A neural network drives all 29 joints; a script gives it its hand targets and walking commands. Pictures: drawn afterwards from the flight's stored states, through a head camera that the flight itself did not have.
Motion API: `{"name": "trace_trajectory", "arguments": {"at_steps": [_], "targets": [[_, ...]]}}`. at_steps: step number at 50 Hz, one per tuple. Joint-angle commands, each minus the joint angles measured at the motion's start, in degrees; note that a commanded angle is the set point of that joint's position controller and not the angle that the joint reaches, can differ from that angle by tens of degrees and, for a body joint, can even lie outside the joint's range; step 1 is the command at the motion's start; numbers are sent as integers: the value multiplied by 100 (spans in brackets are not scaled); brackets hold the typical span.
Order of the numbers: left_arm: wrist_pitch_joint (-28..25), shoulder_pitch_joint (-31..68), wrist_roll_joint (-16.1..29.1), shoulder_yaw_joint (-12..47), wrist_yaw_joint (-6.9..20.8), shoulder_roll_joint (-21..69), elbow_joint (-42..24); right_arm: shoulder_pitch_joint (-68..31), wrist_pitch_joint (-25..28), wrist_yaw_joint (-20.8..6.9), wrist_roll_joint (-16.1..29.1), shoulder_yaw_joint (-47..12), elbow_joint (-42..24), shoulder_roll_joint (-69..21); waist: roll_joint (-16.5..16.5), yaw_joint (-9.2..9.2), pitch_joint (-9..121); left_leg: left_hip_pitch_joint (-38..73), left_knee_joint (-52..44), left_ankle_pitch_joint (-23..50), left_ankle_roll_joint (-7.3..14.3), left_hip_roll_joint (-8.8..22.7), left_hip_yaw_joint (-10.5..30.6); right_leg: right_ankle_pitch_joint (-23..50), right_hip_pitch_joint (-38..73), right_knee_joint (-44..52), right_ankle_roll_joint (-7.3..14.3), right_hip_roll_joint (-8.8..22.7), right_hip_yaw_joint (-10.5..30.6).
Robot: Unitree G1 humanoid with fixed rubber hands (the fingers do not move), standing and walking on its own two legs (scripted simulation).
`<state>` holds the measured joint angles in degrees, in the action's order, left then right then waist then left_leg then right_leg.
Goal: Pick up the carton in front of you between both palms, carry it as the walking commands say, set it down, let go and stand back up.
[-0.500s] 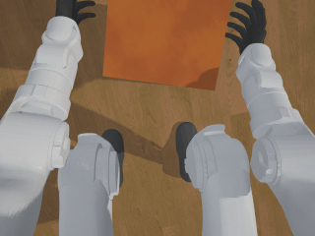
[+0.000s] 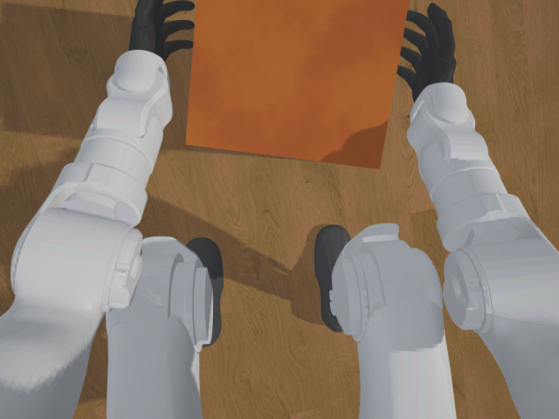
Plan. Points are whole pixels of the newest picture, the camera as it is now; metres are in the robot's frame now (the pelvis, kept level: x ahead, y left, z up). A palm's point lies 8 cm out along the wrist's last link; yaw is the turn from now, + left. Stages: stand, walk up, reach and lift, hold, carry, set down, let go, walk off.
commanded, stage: reach and lift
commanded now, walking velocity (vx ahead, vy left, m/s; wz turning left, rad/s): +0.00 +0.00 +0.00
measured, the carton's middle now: (286, 83) +0.50 -0.03 -0.25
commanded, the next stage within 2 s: none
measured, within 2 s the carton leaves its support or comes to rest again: leaves its support in 0.34 s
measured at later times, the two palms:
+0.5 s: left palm (141, 40) +0.52 +0.12 -0.13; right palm (437, 65) +0.49 -0.18 -0.12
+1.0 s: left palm out of the picture +0.49 +0.13 +0.07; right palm out of the picture +0.46 -0.17 +0.07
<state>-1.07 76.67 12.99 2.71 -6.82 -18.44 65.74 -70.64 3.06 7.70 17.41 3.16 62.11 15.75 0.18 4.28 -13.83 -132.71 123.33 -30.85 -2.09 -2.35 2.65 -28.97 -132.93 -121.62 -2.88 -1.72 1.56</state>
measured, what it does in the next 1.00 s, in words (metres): rises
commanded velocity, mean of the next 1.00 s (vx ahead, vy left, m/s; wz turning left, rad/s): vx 0.00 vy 0.00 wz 0.00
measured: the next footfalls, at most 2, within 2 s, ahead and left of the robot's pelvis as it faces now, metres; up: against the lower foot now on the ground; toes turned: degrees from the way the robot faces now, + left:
none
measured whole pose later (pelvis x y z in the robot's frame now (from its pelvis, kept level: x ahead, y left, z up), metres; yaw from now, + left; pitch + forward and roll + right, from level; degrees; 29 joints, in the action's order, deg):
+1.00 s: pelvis +0.02 +0.00 +0.13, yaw +1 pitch +41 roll +0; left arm 15.2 52.9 -8.4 -20.4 -4.6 -0.1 43.4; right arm -49.5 -16.4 4.2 -7.6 25.3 38.2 -0.9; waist 1.2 2.6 11.6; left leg -111.0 99.8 -30.0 -3.4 -7.6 5.1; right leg -28.5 -111.6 -98.9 -4.4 -6.0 5.6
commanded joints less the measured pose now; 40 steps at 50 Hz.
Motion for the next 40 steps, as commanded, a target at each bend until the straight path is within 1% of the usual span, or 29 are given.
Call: {"name": "trace_trajectory", "arguments": {"at_steps": [1, 3, 4, 6, 8, 10, 12, 14, 16, 18, 20, 22, 24, 25, 27, 30, 32, 34, 38, 39, 40], "targets": [[-165, 1475, -41, 74, -36, 241, -394, -1388, 139, 9, 40, -115, -401, -342, 303, -15, 6079, 3136, -1054, 984, 116, -80, -301, 1244, 3169, 969, -64, -75, -362], [-202, 1470, -219, -52, -94, 281, -240, -1345, 145, 43, -100, 21, -170, -421, 316, -25, 5973, 3132, -1121, 942, 128, -101, -295, 1190, 3087, 1015, -70, -106, -376], [-224, 1721, -184, 157, -26, 822, -355, -1554, 167, -26, -92, -150, -257, -904, 340, -4, 5936, 3121, -1149, 918, 151, -140, -300, 1173, 3070, 1034, -42, -159, -380], [-232, 2263, -207, 462, 169, 2011, -285, -2224, 182, -253, -168, -471, -235, -1980, 394, -7, 6033, 3071, -1106, 1083, 179, -223, -284, 1337, 2978, 948, 14, -274, -385], [-160, 2777, -269, 713, 430, 3354, -303, -2987, 93, -545, -275, -745, -352, -3176, 480, -21, 6071, 3039, -1078, 1124, 203, -346, -290, 1343, 2887, 868, 42, -377, -414], [-72, 2942, -409, 655, 641, 4189, -361, -3397, -43, -790, -429, -792, -471, -3876, 545, -47, 6015, 3052, -1040, 1050, 216, -449, -342, 1187, 2756, 796, 46, -439, -482], [-5, 3061, -491, 595, 750, 4711, -564, -3594, -141, -938, -492, -798, -687, -4394, 537, -75, 6162, 3060, -998, 1065, 224, -537, -423, 1167, 2829, 752, 48, -507, -551], [54, 3137, -434, 659, 824, 5160, -833, -3735, -216, -1027, -456, -905, -962, -4812, 453, 0, 6562, 3222, -906, 1315, 227, -603, -487, 1447, 3089, 675, 29, -562, -626], [104, 3217, -269, 869, 857, 5557, -1217, -3808, -272, -1056, -349, -1093, -1358, -5169, 417, 123, 7250, 3536, -826, 1654, 204, -654, -548, 1862, 3532, 617, 3, -600, -695], [175, 3269, -87, 1151, 854, 5977, -1724, -3821, -351, -1036, -238, -1332, -1861, -5475, 415, 238, 8148, 3989, -772, 2006, 164, -705, -598, 2277, 4086, 592, -14, -638, -766], [298, 3197, 63, 1418, 828, 6362, -2274, -3726, -479, -1008, -164, -1586, -2424, -5725, 419, 336, 8994, 4459, -769, 2233, 123, -762, -629, 2508, 4587, 633, -23, -676, -815], [453, 3016, 37, 1520, 806, 6653, -2765, -3556, -642, -996, -176, -1742, -2943, -5927, 418, 348, 9468, 4794, -867, 2211, 95, -810, -666, 2467, 4834, 746, -26, -718, -857], [648, 2790, -121, 1507, 827, 6838, -3125, -3381, -848, -1044, -281, -1788, -3314, -6103, 382, 281, 9534, 4878, -1061, 1933, 86, -836, -711, 2192, 4915, 924, -19, -745, -877], [755, 2675, -232, 1459, 857, 6908, -3207, -3291, -963, -1091, -369, -1767, -3388, -6187, 348, 235, 9393, 4805, -1178, 1716, 90, -840, -731, 1975, 4867, 1036, -13, -754, -879], [970, 2461, -494, 1284, 954, 7033, -3099, -3108, -1200, -1212, -611, -1657, -3285, -6444, 287, 110, 8814, 4453, -1442, 1162, 112, -837, -765, 1415, 4574, 1294, 3, -767, -866], [1238, 2079, -973, 751, 1123, 7158, -2406, -2658, -1530, -1404, -1114, -1240, -2597, -6881, 232, -49, 7539, 3783, -1887, 305, 187, -838, -766, 495, 3890, 1710, 41, -763, -809], [1347, 1879, -1293, 366, 1227, 7275, -2022, -2463, -1675, -1515, -1420, -898, -2206, -7019, 216, -86, 7014, 3614, -2157, 35, 202, -847, -745, 141, 3687, 1979, 77, -773, -775], [1412, 1801, -1522, 74, 1323, 7358, -1833, -2390, -1762, -1604, -1691, -601, -1997, -7080, 218, -71, 6914, 3614, -2373, 15, 203, -865, -716, 92, 3760, 2197, 107, -782, -744], [1446, 1725, -1680, -135, 1418, 7521, -1727, -2272, -1818, -1682, -1977, -356, -1850, -7182, 222, 4, 7096, 3858, -2739, 164, 189, -886, -682, 282, 4098, 2574, 133, -795, -703], [1446, 1568, -1730, -140, 1397, 7564, -1663, -2188, -1788, -1619, -2037, -344, -1881, -7226, 260, -44, 7089, 3819, -2847, 160, 162, -907, -712, 305, 4248, 2663, 130, -797, -706], [1426, 1641, -1701, -154, 1412, 7601, -1755, -2138, -1810, -1644, -2080, -331, -1873, -7232, 197, 57, 7194, 3999, -2914, 196, 169, -899, -678, 356, 4354, 2763, 118, -799, -685]]}}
